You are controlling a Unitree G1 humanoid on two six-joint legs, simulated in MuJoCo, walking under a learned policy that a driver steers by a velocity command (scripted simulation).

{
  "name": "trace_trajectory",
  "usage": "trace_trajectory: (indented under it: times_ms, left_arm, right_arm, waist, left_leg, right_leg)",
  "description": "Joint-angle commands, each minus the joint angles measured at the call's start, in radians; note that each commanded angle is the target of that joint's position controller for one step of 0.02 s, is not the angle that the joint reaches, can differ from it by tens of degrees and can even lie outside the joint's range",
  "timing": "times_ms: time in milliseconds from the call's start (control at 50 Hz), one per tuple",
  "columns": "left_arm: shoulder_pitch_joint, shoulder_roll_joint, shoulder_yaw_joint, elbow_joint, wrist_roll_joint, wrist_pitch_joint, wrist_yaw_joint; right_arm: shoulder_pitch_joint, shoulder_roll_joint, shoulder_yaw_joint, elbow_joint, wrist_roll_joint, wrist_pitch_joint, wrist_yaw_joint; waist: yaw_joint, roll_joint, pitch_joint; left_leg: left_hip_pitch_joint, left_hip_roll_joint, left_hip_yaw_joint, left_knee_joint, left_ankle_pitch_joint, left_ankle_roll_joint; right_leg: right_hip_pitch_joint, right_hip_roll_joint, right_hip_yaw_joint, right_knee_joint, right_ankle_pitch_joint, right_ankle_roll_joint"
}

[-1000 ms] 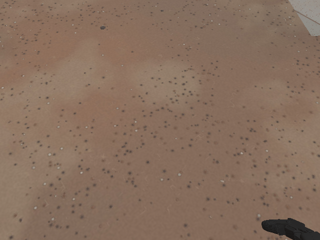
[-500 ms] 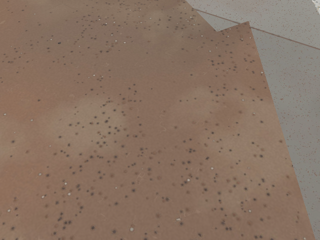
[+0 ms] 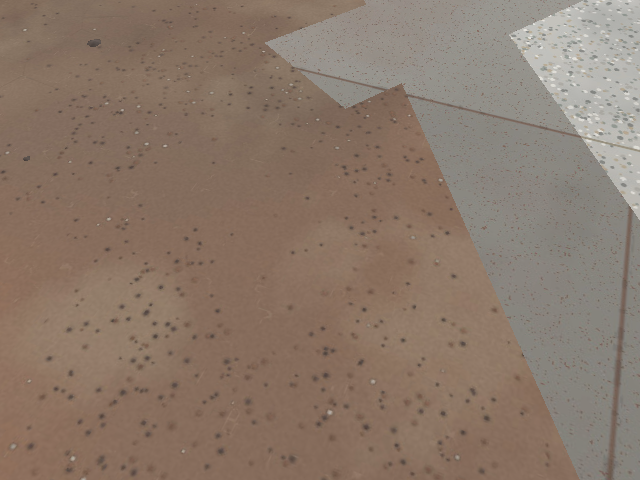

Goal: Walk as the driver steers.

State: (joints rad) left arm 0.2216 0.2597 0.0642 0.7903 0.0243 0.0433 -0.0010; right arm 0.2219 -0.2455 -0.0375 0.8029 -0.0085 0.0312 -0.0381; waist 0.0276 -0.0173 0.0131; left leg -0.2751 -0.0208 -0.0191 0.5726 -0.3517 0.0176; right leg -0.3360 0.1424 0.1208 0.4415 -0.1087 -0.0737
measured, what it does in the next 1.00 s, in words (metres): walks ahead: left foot, then right foot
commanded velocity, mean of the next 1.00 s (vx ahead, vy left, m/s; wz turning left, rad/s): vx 0.26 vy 0.00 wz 0.15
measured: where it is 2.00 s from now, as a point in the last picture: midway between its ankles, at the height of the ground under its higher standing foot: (256, 370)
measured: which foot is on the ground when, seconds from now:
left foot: up 0.00-0.00, down 0.02-0.52, up 0.54-0.88, down 0.90-1.00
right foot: down 0.00-0.02, up 0.04-0.26, down 0.28-0.92, up 0.94-1.00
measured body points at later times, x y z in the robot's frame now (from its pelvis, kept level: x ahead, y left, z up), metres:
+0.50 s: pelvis +0.03 +0.01 +0.00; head +0.02 +0.00 +0.45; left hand +0.08 +0.27 -0.14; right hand +0.07 -0.26 -0.14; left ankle +0.00 +0.11 -0.74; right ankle -0.02 -0.10 -0.73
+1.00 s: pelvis +0.24 +0.05 -0.02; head +0.27 +0.06 +0.43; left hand +0.19 +0.30 -0.16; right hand +0.44 -0.17 -0.14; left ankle +0.30 +0.11 -0.74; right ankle +0.11 -0.10 -0.63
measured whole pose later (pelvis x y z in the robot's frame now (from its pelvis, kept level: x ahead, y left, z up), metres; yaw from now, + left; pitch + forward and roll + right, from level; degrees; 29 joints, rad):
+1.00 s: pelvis +0.24 +0.05 -0.02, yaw +14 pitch +0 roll +0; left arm 0.32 0.22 0.02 0.96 0.02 -0.08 0.00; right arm 0.13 -0.27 -0.06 0.84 -0.02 -0.02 0.03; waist 0.03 -0.01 0.08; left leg -0.40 -0.12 0.08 0.60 -0.19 0.14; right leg -0.26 -0.03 -0.01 1.24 -0.37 -0.04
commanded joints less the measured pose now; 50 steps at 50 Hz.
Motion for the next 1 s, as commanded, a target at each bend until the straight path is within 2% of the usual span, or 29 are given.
trace_trajectory:
  times_ms: [20,40,60,80,140,220,260,280,300,320,360,400,480,500,520,540,560,580,600,620,700,800,860,900,920,940,960,980,1000]
  left_arm:
    - [0.041,0.066,0.005,-0.038,-0.017,-0.011,0.011]
    - [0.017,0.055,0.002,-0.055,-0.030,-0.019,0.012]
    - [-0.001,0.099,0.013,-0.035,-0.005,-0.019,0.014]
    - [0.013,0.095,0.015,-0.022,-0.009,-0.018,0.009]
    - [0.034,0.069,0.006,0.013,-0.006,-0.011,0.006]
    - [-0.004,0.039,-0.014,0.045,-0.026,-0.011,0.024]
    - [0.008,0.057,-0.015,0.072,-0.022,-0.017,0.032]
    - [0.023,0.080,-0.015,0.086,-0.009,-0.021,0.034]
    - [0.011,0.116,-0.006,0.104,-0.005,-0.023,0.032]
    - [0.015,0.102,-0.002,0.120,-0.010,-0.021,0.024]
    - [0.010,0.083,-0.010,0.121,0.000,-0.025,0.016]
    - [-0.008,0.073,-0.016,0.115,-0.002,-0.044,0.015]
    - [0.002,0.053,-0.020,0.111,0.004,-0.090,0.002]
    - [0.059,0.060,-0.018,0.128,0.005,-0.101,0.002]
    - [0.161,0.085,-0.012,0.159,0.004,-0.114,0.008]
    - [0.283,0.156,0.009,0.198,-0.001,-0.122,0.018]
    - [0.349,0.209,0.027,0.228,0.004,-0.121,0.023]
    - [0.338,0.159,0.017,0.224,0.016,-0.122,0.025]
    - [0.297,0.125,0.008,0.209,0.020,-0.123,0.025]
    - [0.256,0.108,0.002,0.200,0.021,-0.125,0.025]
    - [0.212,0.063,-0.020,0.197,0.003,-0.138,0.020]
    - [0.207,0.102,-0.023,0.215,-0.004,-0.149,0.023]
    - [0.211,0.138,-0.017,0.218,-0.005,-0.138,0.032]
    - [0.201,0.155,-0.015,0.198,0.000,-0.128,0.030]
    - [0.238,0.049,-0.035,0.151,-0.004,-0.131,0.015]
    - [0.191,0.096,-0.020,0.105,-0.007,-0.142,0.005]
    - [0.082,0.132,-0.010,0.072,-0.003,-0.149,0.000]
    - [0.057,0.124,-0.015,0.059,-0.006,-0.159,-0.004]
    - [0.060,0.108,-0.016,0.066,0.000,-0.157,-0.003]
  right_arm:
    - [0.073,-0.123,-0.019,-0.041,-0.019,-0.033,-0.015]
    - [-0.003,-0.190,-0.029,-0.064,-0.026,-0.037,-0.008]
    - [-0.034,-0.136,-0.018,-0.063,-0.027,-0.044,-0.002]
    - [-0.055,-0.098,-0.004,-0.062,-0.018,-0.051,0.001]
    - [-0.059,-0.096,0.001,-0.036,-0.009,-0.059,-0.001]
    - [0.023,-0.112,-0.002,0.018,-0.006,-0.049,0.002]
    - [0.018,-0.117,-0.007,0.032,-0.002,-0.046,0.002]
    - [0.031,-0.100,-0.002,0.035,-0.003,-0.050,0.007]
    - [0.069,-0.103,-0.008,0.046,0.000,-0.050,0.015]
    - [0.039,-0.110,-0.012,0.062,-0.002,-0.042,0.015]
    - [0.004,-0.131,-0.025,0.052,-0.011,-0.024,0.021]
    - [0.038,-0.133,-0.030,0.057,-0.007,-0.030,0.028]
    - [0.059,-0.159,-0.050,0.080,-0.007,-0.057,0.038]
    - [0.014,-0.150,-0.048,0.068,-0.003,-0.059,0.044]
    - [-0.076,-0.118,-0.039,0.035,0.005,-0.063,0.051]
    - [-0.165,-0.055,-0.025,-0.008,0.011,-0.078,0.056]
    - [-0.187,-0.085,-0.033,-0.032,-0.005,-0.087,0.053]
    - [-0.171,-0.117,-0.043,-0.012,-0.019,-0.087,0.046]
    - [-0.112,-0.095,-0.040,0.017,-0.010,-0.085,0.049]
    - [-0.086,-0.086,-0.037,0.027,-0.007,-0.082,0.057]
    - [-0.167,-0.061,-0.027,-0.014,-0.022,-0.062,0.084]
    - [-0.274,-0.035,0.000,-0.085,-0.023,-0.055,0.104]
    - [-0.104,-0.091,-0.022,-0.039,-0.026,-0.056,0.092]
    - [0.165,-0.163,-0.058,0.050,-0.038,-0.062,0.078]
    - [0.214,-0.265,-0.085,0.046,-0.046,-0.060,0.062]
    - [0.196,-0.285,-0.088,0.032,-0.011,-0.050,0.066]
    - [0.128,-0.260,-0.086,0.041,0.004,-0.047,0.059]
    - [0.074,-0.206,-0.073,0.035,0.005,-0.050,0.056]
    - [0.037,-0.174,-0.065,0.033,0.000,-0.057,0.054]
  waist:
    - [-0.013,0.069,-0.044]
    - [0.010,0.214,0.001]
    - [-0.007,0.165,0.005]
    - [0.011,0.133,-0.007]
    - [0.017,0.168,-0.019]
    - [-0.029,0.163,-0.057]
    - [-0.019,0.141,-0.064]
    - [-0.028,0.109,-0.104]
    - [-0.066,0.049,-0.070]
    - [-0.034,0.021,-0.025]
    - [-0.031,0.027,0.097]
    - [-0.047,0.018,0.151]
    - [-0.031,0.109,0.105]
    - [0.008,0.091,0.104]
    - [0.068,0.009,0.120]
    - [0.114,-0.179,0.138]
    - [0.126,-0.232,0.185]
    - [0.105,-0.076,0.183]
    - [0.065,-0.023,0.139]
    - [0.034,-0.032,0.116]
    - [0.015,-0.078,0.110]
    - [0.006,-0.090,0.119]
    - [-0.078,-0.098,0.002]
    - [-0.188,-0.059,-0.130]
    - [-0.152,0.170,-0.226]
    - [-0.146,0.177,-0.317]
    - [-0.124,0.092,-0.153]
    - [-0.090,0.035,-0.041]
    - [-0.049,-0.016,0.019]
  left_leg:
    - [0.171,0.160,-0.180,-0.345,0.041,0.070]
    - [0.091,0.339,-0.398,-0.399,0.145,0.157]
    - [0.002,0.370,-0.371,-0.372,0.280,0.211]
    - [-0.001,0.324,-0.307,-0.352,0.360,0.209]
    - [0.102,0.210,-0.154,-0.267,0.607,0.155]
    - [0.238,0.196,-0.146,-0.173,0.799,0.138]
    - [0.195,0.176,-0.151,-0.166,0.694,0.085]
    - [0.146,0.161,-0.156,-0.198,0.476,0.060]
    - [0.093,0.101,-0.128,-0.237,0.245,0.058]
    - [0.090,0.055,-0.090,-0.232,-0.018,0.070]
    - [0.037,0.072,-0.144,-0.232,-0.323,0.101]
    - [0.051,0.122,-0.238,-0.254,-0.391,0.146]
    - [0.090,0.232,-0.388,-0.347,-0.335,0.208]
    - [0.003,0.200,-0.352,-0.304,-0.292,0.192]
    - [-0.158,0.112,-0.253,-0.168,-0.209,0.149]
    - [-0.373,-0.041,-0.056,0.098,-0.096,0.086]
    - [-0.573,-0.064,0.013,0.279,-0.159,0.077]
    - [-0.607,-0.018,-0.054,0.395,-0.155,0.082]
    - [-0.574,0.003,-0.079,0.439,-0.100,0.085]
    - [-0.555,0.023,-0.074,0.462,-0.057,0.081]
    - [-0.498,0.023,0.015,0.428,0.093,0.046]
    - [-0.251,0.013,0.143,0.118,0.217,0.073]
    - [-0.040,-0.068,0.186,0.075,0.167,0.137]
    - [0.324,-0.060,0.093,-0.021,0.121,0.201]
    - [0.560,0.243,-0.357,-0.081,-0.014,0.317]
    - [0.596,0.385,-0.817,-0.292,-0.064,0.417]
    - [0.473,0.343,-0.676,-0.326,-0.113,0.379]
    - [0.311,0.314,-0.551,-0.349,-0.032,0.343]
    - [0.189,0.261,-0.462,-0.365,0.091,0.306]
  right_leg:
    - [-0.046,-0.177,0.212,-0.005,-0.217,-0.008]
    - [-0.111,-0.013,0.030,0.092,-0.284,0.033]
    - [-0.017,-0.045,-0.001,0.240,-0.357,0.046]
    - [0.017,-0.054,-0.001,0.294,-0.333,0.053]
    - [0.027,-0.075,-0.038,0.280,-0.294,0.078]
    - [0.090,-0.092,-0.093,0.028,-0.220,0.089]
    - [0.219,-0.133,-0.052,-0.131,0.005,0.082]
    - [0.310,-0.179,-0.006,-0.117,0.043,0.076]
    - [0.311,-0.189,-0.004,-0.034,-0.003,0.052]
    - [0.225,-0.154,-0.021,-0.010,-0.215,0.018]
    - [0.050,-0.142,0.009,-0.029,-0.492,-0.018]
    - [-0.047,-0.145,0.024,0.000,-0.516,-0.034]
    - [0.013,-0.118,-0.089,0.082,-0.294,-0.031]
    - [0.119,-0.126,-0.069,0.021,-0.311,-0.045]
    - [0.272,-0.178,0.056,-0.108,-0.402,-0.075]
    - [0.453,-0.321,0.310,-0.260,-0.513,-0.123]
    - [0.559,-0.486,0.469,-0.304,-0.331,-0.169]
    - [0.562,-0.502,0.402,-0.254,-0.134,-0.173]
    - [0.562,-0.472,0.312,-0.242,-0.041,-0.149]
    - [0.550,-0.446,0.232,-0.253,0.011,-0.130]
    - [0.435,-0.354,-0.012,-0.297,0.214,-0.076]
    - [0.317,-0.347,-0.168,-0.296,0.469,-0.056]
    - [0.375,-0.366,-0.241,0.012,0.935,-0.032]
    - [0.179,-0.338,-0.271,0.436,0.712,-0.004]
    - [-0.130,-0.214,-0.283,0.849,-0.062,0.035]
    - [-0.312,-0.088,-0.112,1.048,-0.399,0.038]
    - [-0.398,-0.164,-0.051,1.027,-0.287,0.025]
    - [-0.374,-0.209,-0.065,0.935,-0.201,0.023]
    - [-0.311,-0.238,-0.066,0.850,-0.180,0.029]
Next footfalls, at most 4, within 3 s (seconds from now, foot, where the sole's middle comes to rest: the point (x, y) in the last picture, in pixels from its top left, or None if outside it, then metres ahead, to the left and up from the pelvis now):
0.02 left None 0.04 0.11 -0.77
0.28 right None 0.02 -0.10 -0.77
0.90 left None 0.34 0.12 -0.77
1.46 right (297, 385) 0.70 0.09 -0.77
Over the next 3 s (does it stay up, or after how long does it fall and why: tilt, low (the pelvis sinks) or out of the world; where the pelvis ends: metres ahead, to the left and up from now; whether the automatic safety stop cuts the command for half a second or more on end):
stays up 0.70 0.23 0.01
